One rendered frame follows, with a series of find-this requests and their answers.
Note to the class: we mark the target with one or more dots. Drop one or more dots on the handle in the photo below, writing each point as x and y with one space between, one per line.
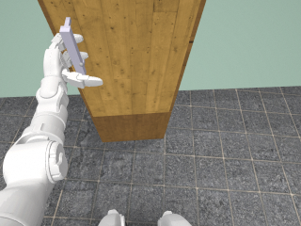
71 46

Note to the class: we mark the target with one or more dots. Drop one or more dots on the robot shin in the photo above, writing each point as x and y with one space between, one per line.
167 213
113 211

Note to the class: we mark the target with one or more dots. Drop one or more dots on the cupboard door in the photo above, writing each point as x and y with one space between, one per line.
137 47

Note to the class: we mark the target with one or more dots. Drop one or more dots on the left robot upper arm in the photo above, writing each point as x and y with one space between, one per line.
31 171

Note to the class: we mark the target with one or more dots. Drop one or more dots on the left robot shin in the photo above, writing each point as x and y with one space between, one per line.
113 211

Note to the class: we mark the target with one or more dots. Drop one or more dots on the robot left forearm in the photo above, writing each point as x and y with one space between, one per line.
50 119

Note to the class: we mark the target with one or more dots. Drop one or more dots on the left robot hand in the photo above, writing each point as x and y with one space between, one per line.
56 64

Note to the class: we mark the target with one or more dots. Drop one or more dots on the right robot shin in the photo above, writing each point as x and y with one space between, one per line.
167 213

